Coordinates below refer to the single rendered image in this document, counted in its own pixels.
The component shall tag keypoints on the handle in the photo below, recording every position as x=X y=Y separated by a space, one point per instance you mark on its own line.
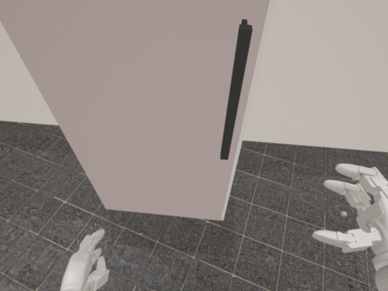
x=242 y=49

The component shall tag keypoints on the right robot hand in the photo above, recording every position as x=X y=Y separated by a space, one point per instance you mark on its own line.
x=371 y=181

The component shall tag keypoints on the left robot hand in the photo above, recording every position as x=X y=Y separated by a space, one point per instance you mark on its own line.
x=80 y=265

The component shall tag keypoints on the robot right forearm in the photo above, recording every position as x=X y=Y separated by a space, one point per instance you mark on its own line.
x=380 y=262

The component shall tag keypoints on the fridge door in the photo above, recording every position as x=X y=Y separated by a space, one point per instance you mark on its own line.
x=140 y=90

